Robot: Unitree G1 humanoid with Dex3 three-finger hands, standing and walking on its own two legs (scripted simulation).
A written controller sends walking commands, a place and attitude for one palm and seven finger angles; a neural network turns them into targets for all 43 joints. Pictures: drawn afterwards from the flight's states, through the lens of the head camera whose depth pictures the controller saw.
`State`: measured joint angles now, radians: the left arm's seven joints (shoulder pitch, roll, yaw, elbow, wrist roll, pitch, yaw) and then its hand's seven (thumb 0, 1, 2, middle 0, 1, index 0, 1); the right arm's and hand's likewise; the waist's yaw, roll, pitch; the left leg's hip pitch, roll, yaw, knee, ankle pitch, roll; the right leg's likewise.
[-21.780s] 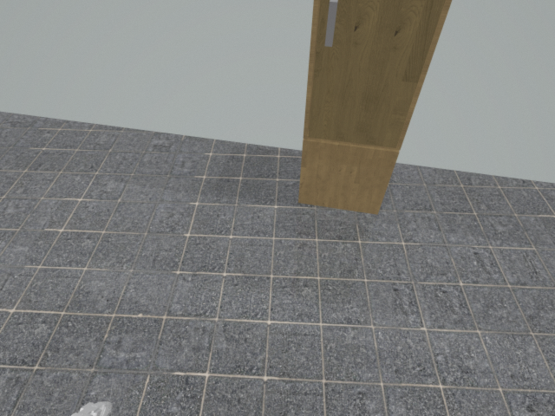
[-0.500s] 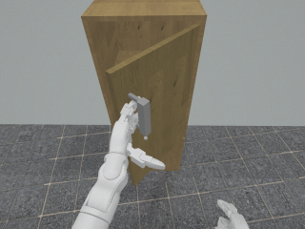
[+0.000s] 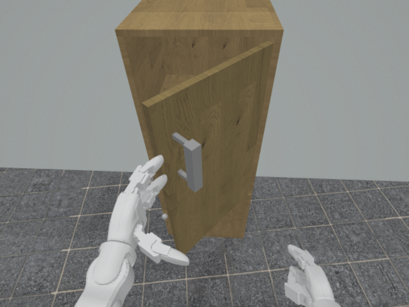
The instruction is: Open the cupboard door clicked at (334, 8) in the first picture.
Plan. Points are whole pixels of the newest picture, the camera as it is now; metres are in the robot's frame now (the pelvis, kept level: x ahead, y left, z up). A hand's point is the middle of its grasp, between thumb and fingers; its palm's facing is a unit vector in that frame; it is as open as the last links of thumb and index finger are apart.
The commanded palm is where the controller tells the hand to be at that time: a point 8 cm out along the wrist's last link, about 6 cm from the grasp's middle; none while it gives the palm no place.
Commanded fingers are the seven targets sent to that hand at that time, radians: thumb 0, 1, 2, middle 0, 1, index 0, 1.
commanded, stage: slide the hand sideways off the handle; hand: left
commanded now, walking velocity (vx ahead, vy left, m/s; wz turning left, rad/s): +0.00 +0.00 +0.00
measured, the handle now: (186, 162) +0.37 +0.07 +0.11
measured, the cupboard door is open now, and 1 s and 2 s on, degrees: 49 49 49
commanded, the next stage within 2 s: draw the hand back to the body in 0.14 s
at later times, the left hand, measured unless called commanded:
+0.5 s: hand (134, 223) +0.22 +0.14 +0.12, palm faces +0.02 -1.00 -0.06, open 16.3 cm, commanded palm +0.18 +0.19 +0.12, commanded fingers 0.00 -0.50 0.30 -0.15 -0.30 -0.15 -0.30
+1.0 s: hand (73, 229) +0.20 +0.22 +0.14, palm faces +0.30 -0.91 -0.29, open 14.4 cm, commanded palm +0.15 +0.27 +0.15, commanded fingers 0.00 0.17 0.58 -0.17 -0.30 -0.17 -0.30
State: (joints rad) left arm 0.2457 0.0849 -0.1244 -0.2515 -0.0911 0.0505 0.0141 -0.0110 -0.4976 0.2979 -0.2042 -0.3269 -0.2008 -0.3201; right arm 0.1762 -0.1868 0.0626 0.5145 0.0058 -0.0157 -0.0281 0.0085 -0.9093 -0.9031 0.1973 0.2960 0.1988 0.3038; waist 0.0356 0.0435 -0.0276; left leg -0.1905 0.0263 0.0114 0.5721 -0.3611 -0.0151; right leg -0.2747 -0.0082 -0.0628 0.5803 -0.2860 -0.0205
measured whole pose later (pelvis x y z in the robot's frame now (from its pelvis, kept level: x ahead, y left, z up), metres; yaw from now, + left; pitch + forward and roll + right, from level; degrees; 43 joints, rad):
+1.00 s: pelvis -0.01 +0.02 +0.01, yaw +1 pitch -4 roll -1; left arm 0.41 0.26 0.12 -0.37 -0.03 -0.08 0.09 -0.01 -0.16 0.44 -0.16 -0.30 -0.16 -0.30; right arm 0.20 -0.21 0.06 0.62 -0.02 -0.18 -0.08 0.01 -0.91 -0.90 0.20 0.30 0.20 0.30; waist 0.07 0.05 0.04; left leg -0.09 0.01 0.00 0.47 -0.30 0.01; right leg -0.15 -0.02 -0.07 0.42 -0.20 0.00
